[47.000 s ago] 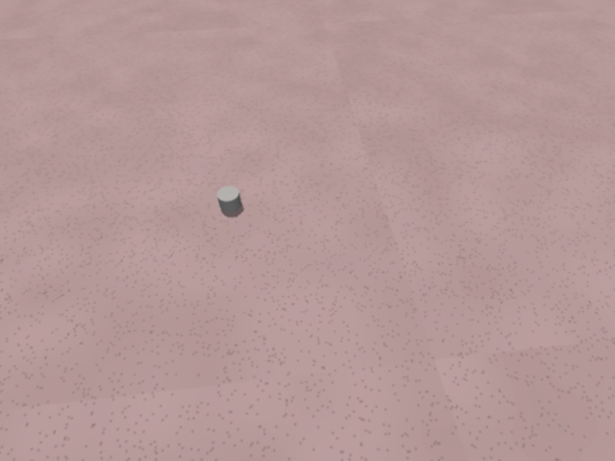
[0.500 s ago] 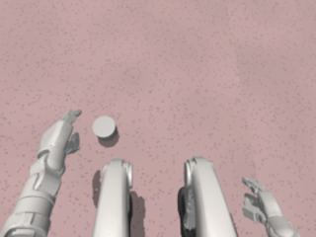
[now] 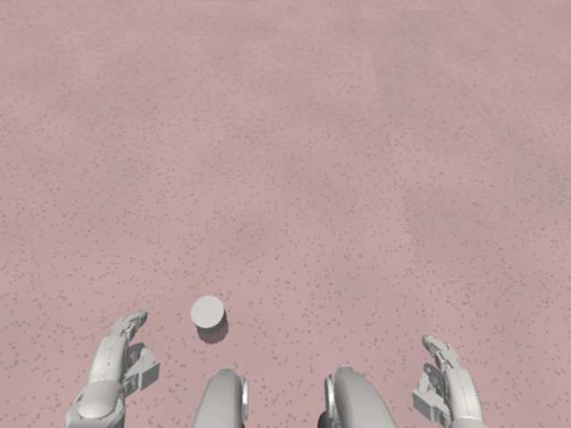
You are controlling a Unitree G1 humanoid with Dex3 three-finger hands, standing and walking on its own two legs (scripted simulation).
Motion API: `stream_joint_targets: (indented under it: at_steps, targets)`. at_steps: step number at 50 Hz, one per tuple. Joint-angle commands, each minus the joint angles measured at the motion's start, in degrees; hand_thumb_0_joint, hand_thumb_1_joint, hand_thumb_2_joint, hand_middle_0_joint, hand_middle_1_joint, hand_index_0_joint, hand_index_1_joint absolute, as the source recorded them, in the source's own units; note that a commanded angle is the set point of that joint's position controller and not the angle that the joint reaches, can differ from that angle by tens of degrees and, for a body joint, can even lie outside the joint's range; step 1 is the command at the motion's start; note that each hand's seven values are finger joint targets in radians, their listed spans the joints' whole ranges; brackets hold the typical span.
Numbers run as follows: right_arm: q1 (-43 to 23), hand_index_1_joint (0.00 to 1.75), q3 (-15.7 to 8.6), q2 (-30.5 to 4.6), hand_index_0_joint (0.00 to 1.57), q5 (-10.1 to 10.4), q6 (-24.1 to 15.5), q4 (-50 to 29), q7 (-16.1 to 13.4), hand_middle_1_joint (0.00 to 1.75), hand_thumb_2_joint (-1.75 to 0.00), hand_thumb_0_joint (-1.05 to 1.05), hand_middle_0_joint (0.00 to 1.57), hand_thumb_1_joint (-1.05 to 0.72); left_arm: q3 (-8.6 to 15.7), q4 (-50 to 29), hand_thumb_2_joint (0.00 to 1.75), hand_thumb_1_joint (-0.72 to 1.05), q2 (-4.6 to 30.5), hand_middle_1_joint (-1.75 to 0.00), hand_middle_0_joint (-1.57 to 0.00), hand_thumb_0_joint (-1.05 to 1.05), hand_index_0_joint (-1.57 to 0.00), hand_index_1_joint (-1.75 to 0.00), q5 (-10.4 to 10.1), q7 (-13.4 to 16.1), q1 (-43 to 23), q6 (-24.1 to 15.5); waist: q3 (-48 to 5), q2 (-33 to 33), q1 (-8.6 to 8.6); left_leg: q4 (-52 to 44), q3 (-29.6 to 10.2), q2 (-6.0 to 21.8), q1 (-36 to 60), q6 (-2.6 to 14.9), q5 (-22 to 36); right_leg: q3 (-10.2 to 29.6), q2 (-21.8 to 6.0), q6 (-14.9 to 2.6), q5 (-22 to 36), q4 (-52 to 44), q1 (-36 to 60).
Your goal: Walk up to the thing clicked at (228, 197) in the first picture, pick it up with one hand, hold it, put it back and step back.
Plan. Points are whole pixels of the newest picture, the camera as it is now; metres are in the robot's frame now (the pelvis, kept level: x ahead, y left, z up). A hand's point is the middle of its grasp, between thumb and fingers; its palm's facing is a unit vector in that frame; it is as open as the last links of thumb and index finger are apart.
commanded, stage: home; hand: left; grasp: from above
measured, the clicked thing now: (209, 314) +0.45 +0.21 -0.62
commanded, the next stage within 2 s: none
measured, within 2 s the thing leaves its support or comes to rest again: neither
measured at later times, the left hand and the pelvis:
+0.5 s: hand (131, 383) +0.19 +0.19 +0.02, palm faces +0.09 -0.98 -0.20, open 7.4 cm; pelvis +0.04 +0.00 +0.06, yaw +1 degrees
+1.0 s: hand (134, 380) +0.19 +0.18 +0.02, palm faces +0.07 -0.98 -0.20, open 7.4 cm; pelvis +0.03 +0.00 +0.06, yaw +1 degrees
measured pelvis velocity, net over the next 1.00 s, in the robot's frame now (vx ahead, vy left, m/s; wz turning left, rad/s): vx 0.03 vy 0.00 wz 0.02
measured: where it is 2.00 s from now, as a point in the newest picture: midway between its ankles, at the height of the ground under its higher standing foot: outside the picture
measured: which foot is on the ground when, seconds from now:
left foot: down 0.00-1.00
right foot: down 0.00-1.00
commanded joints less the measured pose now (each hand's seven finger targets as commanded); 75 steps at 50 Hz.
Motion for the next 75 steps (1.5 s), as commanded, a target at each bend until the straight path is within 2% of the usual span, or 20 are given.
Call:
stream_joint_targets:
  at_steps: [1, 6, 9, 14, 18, 25, 31, 35, 38, 39, 43, 53, 57, 63, 64, 67, 69, 72, 73, 75]
  targets:
    - [0.7, 0.3, -3.4, -7.7, 0.2, -0.2, -4.8, -8.5, -2.7, 0.3, -0.9, 0.0, 0.2, -0.9, 3.7, -14.0, 0.9, 0.9, 5.1, -0.3, -0.2, 0.0, -0.2, -0.3, -1.9, 0.3, 3.2, -0.5, -13.7, 3.3, -0.01, -18.1, 1.2, -2.0, 19.9, 2.03, 13.0, 0.6, 1.6, -1.4, 12.1, -17.2, 18.0]
    - [1.7, 0.3, -3.5, -7.3, 0.2, -0.7, -6.2, -9.6, -3.7, 0.3, -0.9, 0.0, 0.2, -0.9, 3.4, -19.4, 0.9, 0.9, 4.1, -0.3, -0.2, 0.0, -0.2, -0.3, -2.4, -0.5, 9.6, 1.0, -9.1, 4.0, 0.69, -23.7, 1.4, -1.8, 25.1, 1.76, 16.3, -0.3, 1.8, -1.31, 14.6, -22.3, 23.0]
    - [1.9, 0.3, -3.6, -7.3, 0.2, -0.8, -7.0, -10.3, -3.9, 0.3, -0.9, 0.0, 0.2, -0.9, 2.6, -19.9, 0.9, 0.9, 3.1, -0.3, -0.2, 0.0, -0.2, -0.3, -2.2, -1.1, 12.5, 1.4, -6.3, 1.3, 0.64, -25.4, 1.2, -1.9, 26.1, 2.02, 16.6, -0.8, 2.0, -1.22, 14.6, -24.4, 24.7]
    - [1.6, 0.3, -4.3, -7.8, 0.2, -1.3, -8.2, -10.6, -4.0, 0.3, -0.9, 0.0, 0.2, -0.9, 2.3, -21.0, 0.9, 0.9, 3.3, -0.3, -0.2, 0.0, -0.2, -0.3, -1.9, -2.5, 14.2, 1.7, -3.8, 0.4, 0.59, -27.2, 2.0, -2.2, 27.5, 2.25, 16.5, -1.2, 2.2, -1.0, 14.0, -26.5, 26.0]
    - [1.3, 0.3, -4.5, -8.2, 0.2, -1.6, -9.1, -10.1, -3.8, 0.3, -0.9, 0.0, 0.2, -0.9, 2.0, -20.0, 0.9, 0.9, 3.4, -0.3, -0.2, 0.0, -0.2, -0.3, -1.7, -3.3, 12.0, 1.2, -1.6, 0.4, 0.07, -27.8, 2.2, -2.2, 27.7, 2.22, 15.2, -1.3, 2.0, -0.93, 12.8, -26.9, 25.6]
    - [0.8, 0.3, -4.7, -8.4, 0.2, -2.0, -10.0, -9.3, -3.7, 0.3, -0.9, 0.0, 0.2, -0.9, 2.5, -21.3, 0.9, 0.9, 4.2, -0.3, -0.2, 0.0, -0.2, -0.3, -1.2, -3.6, 10.9, 0.2, -4.3, 2.6, 0.48, -28.0, 1.9, -2.2, 30.0, 1.85, 16.9, -1.1, 1.9, -1.03, 14.2, -26.2, 26.6]
    - [0.3, 0.3, -4.4, -8.2, 0.2, -2.2, -10.0, -9.0, -3.8, 0.3, -0.9, 0.0, 0.2, -0.9, 2.4, -20.6, 0.9, 0.9, 4.0, -0.3, -0.2, 0.0, -0.2, -0.3, -1.1, -3.3, 11.4, -0.1, -4.5, 0.9, 0.73, -27.3, 2.3, -2.5, 29.5, 2.17, 17.5, -0.7, 1.8, -0.77, 15.4, -26.8, 28.1]
    - [0.7, 0.3, -4.6, -8.3, 0.2, -2.2, -10.0, -8.5, -3.8, 0.3, -0.9, 0.0, 0.2, -0.9, 2.3, -20.0, 0.9, 0.9, 4.0, -0.3, -0.2, 0.0, -0.2, -0.3, -1.1, -3.3, 12.1, -0.1, -5.6, 1.6, 0.96, -27.0, 2.2, -2.3, 30.4, 1.89, 20.8, -0.8, 1.8, -0.94, 17.9, -26.0, 28.7]
    - [0.1, 0.3, -4.4, -8.2, 0.2, -2.3, -10.0, -8.5, -3.8, 0.3, -0.9, 0.0, 0.2, -0.9, 2.5, -19.4, 0.9, 0.9, 3.9, -0.3, -0.2, 0.0, -0.2, -0.3, -1.1, -3.3, 11.6, -0.1, -3.5, 1.1, 1.0, -27.4, 2.2, -2.3, 29.3, 2.07, 18.2, -0.9, 1.9, -0.81, 15.8, -26.7, 28.1]
    - [-0.2, 0.3, -4.4, -8.2, 0.2, -2.2, -10.0, -8.6, -3.8, 0.3, -0.9, 0.0, 0.2, -0.9, 2.5, -19.5, 0.9, 0.9, 3.8, -0.3, -0.2, 0.0, -0.2, -0.3, -1.2, -3.1, 12.2, -0.2, -3.5, -0.7, 1.61, -27.7, 2.2, -2.3, 28.9, 2.18, 17.3, -1.1, 1.9, -0.67, 15.0, -27.1, 28.9]
    - [-0.2, 0.3, -4.6, -8.3, 0.2, -2.2, -10.0, -8.8, -3.8, 0.3, -0.9, 0.0, 0.2, -0.9, 2.5, -19.6, 0.9, 0.9, 4.2, -0.3, -0.2, 0.0, -0.2, -0.3, -1.2, -3.3, 11.9, -0.3, -3.0, 0.5, 1.37, -27.9, 2.4, -2.5, 28.4, 2.24, 15.2, -0.8, 1.8, -0.66, 13.3, -27.5, 28.1]
    - [0.3, 0.3, -4.7, -8.4, 0.2, -2.1, -10.1, -8.7, -3.8, 0.3, -0.9, 0.0, 0.2, -0.9, 2.8, -20.7, 0.9, 0.9, 4.6, -0.3, -0.2, 0.0, -0.2, -0.3, -1.4, -3.3, 11.4, -0.6, -3.5, 0.7, 1.12, -27.9, 2.4, -2.3, 28.6, 2.24, 14.1, -0.6, 1.8, -0.71, 12.2, -27.3, 27.6]
    - [0.5, 0.3, -4.8, -8.2, 0.2, -2.0, -10.1, -8.6, -3.9, 0.3, -0.9, 0.0, 0.2, -0.9, 2.7, -20.4, 0.9, 0.9, 4.4, -0.3, -0.2, 0.0, -0.2, -0.3, -1.4, -3.3, 12.1, -0.4, -4.3, 0.0, 1.19, -27.1, 2.8, -2.4, 28.6, 2.28, 15.8, -0.4, 1.6, -0.64, 14.0, -27.4, 28.3]
    - [0.3, 0.3, -4.8, -8.5, 0.2, -2.1, -10.2, -8.5, -3.9, 0.3, -0.9, 0.0, 0.2, -0.9, 2.6, -21.2, 0.9, 0.9, 5.0, -0.3, -0.2, 0.0, -0.2, -0.3, -1.1, -3.2, 11.4, -0.3, -3.0, 0.9, 1.21, -27.8, 2.7, -2.3, 28.4, 2.23, 14.2, -0.5, 1.7, -0.73, 12.3, -27.3, 27.6]
    - [-0.1, 0.3, -4.7, -8.3, 0.2, -2.0, -10.2, -8.5, -3.9, 0.3, -0.9, 0.0, 0.2, -0.9, 2.0, -19.9, 0.9, 0.9, 4.1, -0.3, -0.2, 0.0, -0.2, -0.3, -1.1, -3.4, 11.8, -0.1, -2.1, 1.3, 1.12, -27.9, 2.6, -2.2, 28.2, 2.18, 13.7, -0.6, 1.8, -0.76, 11.8, -27.4, 27.1]
    - [0.3, 0.3, -4.8, -8.5, 0.2, -2.0, -10.1, -8.3, -3.9, 0.3, -0.9, 0.0, 0.2, -0.9, 2.9, -20.6, 0.9, 0.9, 5.0, -0.3, -0.2, 0.0, -0.2, -0.3, -1.2, -3.2, 11.7, -0.1, -2.3, 1.9, 1.15, -28.5, 2.3, -2.1, 28.3, 2.14, 12.3, -0.7, 1.9, -0.85, 10.4, -27.1, 26.8]
    - [-0.1, 0.3, -4.7, -8.5, 0.2, -2.0, -10.1, -8.6, -3.9, 0.3, -0.9, 0.0, 0.2, -0.9, 2.0, -20.8, 0.9, 0.9, 4.6, -0.3, -0.2, 0.0, -0.2, -0.3, -1.0, -3.2, 11.6, -0.2, -1.9, 1.0, 1.04, -28.7, 2.0, -1.9, 27.9, 2.12, 12.2, -1.0, 2.0, -0.86, 10.4, -27.0, 26.9]
    - [0.7, 0.3, -5.0, -8.7, 0.2, -2.1, -10.2, -8.4, -4.0, 0.3, -0.9, 0.0, 0.2, -0.9, 2.4, -20.6, 0.9, 0.9, 4.8, -0.3, -0.2, 0.0, -0.2, -0.3, -1.3, -3.2, 12.6, 0.0, -4.5, 1.4, 0.91, -27.6, 2.1, -2.0, 29.4, 1.98, 16.8, -0.9, 2.0, -0.92, 14.1, -26.4, 27.8]
    - [0.8, 0.3, -5.0, -8.5, 0.2, -2.1, -10.1, -8.4, -4.0, 0.3, -0.9, 0.0, 0.2, -0.9, 1.7, -20.6, 0.9, 0.9, 4.1, -0.3, -0.2, 0.0, -0.2, -0.3, -1.3, -3.2, 12.2, 0.0, -4.0, 0.6, 0.68, -27.5, 2.1, -1.9, 29.2, 2.05, 16.9, -0.8, 2.0, -0.86, 14.4, -26.4, 27.5]
    - [0.9, 0.3, -4.9, -8.4, 0.2, -2.1, -10.2, -8.2, -3.9, 0.3, -0.9, 0.0, 0.2, -0.9, 2.6, -21.2, 0.9, 0.9, 4.6, -0.3, -0.2, 0.0, -0.2, -0.3, -1.4, -3.1, 12.0, -0.1, -4.8, 1.4, 1.2, -27.3, 2.1, -2.0, 29.2, 1.96, 17.9, -0.7, 1.9, -0.96, 15.1, -26.1, 28.2]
